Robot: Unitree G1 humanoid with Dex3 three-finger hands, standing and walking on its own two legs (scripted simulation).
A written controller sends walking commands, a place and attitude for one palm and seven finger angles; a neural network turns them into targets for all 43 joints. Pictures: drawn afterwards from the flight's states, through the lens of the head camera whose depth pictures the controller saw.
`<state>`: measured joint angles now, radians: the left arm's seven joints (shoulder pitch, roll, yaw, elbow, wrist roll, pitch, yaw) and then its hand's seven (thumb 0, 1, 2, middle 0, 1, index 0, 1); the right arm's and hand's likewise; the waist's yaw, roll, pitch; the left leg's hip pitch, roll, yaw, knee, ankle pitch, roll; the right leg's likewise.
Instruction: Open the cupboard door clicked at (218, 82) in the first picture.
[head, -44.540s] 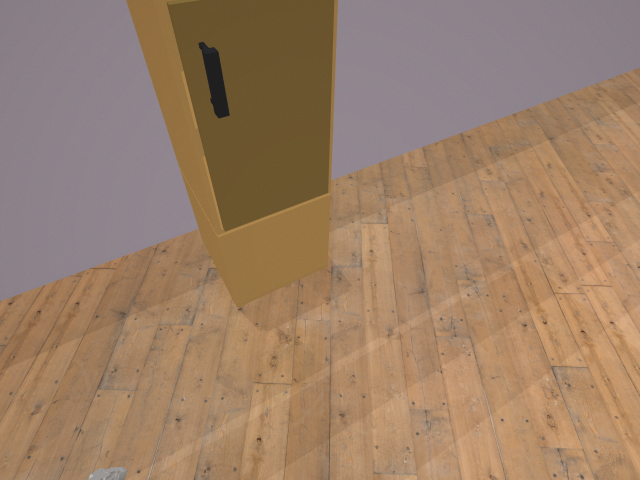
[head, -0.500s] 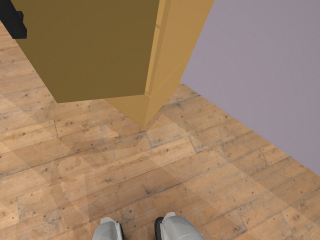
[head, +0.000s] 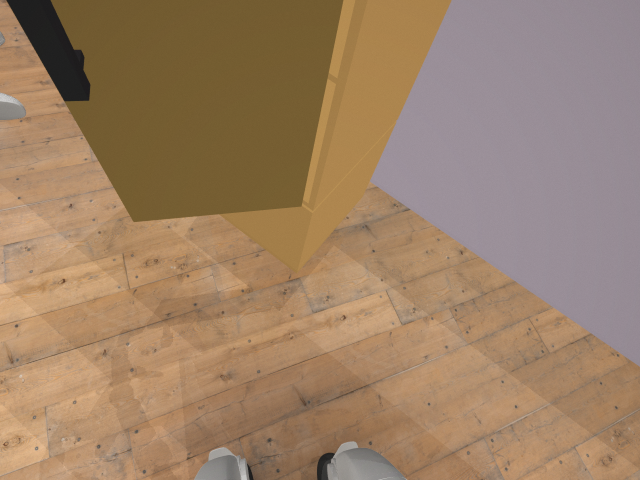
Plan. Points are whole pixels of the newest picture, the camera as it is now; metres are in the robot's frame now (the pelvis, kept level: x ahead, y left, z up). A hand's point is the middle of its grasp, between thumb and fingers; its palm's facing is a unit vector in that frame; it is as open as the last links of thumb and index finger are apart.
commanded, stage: move the hooked fingers beside the handle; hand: left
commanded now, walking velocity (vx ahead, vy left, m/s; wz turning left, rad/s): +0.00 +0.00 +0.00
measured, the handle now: (52, 25) +0.59 +0.21 +0.15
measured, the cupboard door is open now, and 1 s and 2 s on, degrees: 48 48 48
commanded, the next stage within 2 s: slide the fingers in behind the handle in 0.04 s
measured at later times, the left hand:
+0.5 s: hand (11, 58) +0.54 +0.24 +0.15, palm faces +0.05 -1.00 +0.00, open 14.0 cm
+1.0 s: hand (44, 56) +0.55 +0.21 +0.15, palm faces +0.04 -1.00 +0.00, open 14.0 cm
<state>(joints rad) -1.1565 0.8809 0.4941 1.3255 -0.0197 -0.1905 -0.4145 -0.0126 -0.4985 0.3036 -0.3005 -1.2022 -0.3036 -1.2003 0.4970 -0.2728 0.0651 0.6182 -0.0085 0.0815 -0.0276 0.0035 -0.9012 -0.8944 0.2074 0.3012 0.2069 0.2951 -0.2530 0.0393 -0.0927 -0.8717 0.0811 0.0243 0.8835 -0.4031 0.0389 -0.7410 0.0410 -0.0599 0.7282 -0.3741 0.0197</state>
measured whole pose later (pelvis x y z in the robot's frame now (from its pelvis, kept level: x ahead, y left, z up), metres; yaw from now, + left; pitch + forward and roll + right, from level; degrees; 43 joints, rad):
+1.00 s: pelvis -0.01 -0.02 +0.00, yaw +1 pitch +21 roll -4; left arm -1.18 0.76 0.43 1.33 -0.03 -0.21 -0.31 -0.01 -0.50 0.30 -0.30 -1.20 -0.30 -1.20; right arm 0.50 -0.29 0.04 0.65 -0.01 0.04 -0.02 0.00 -0.90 -0.89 0.21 0.30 0.21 0.29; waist -0.25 0.04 -0.08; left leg -0.85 0.08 0.01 0.86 -0.38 0.02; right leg -0.74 0.04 -0.07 0.74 -0.37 0.00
